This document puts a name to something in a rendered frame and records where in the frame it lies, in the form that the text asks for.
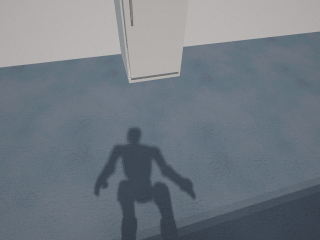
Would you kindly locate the fridge door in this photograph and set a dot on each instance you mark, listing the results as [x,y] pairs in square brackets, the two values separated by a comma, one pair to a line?
[155,36]

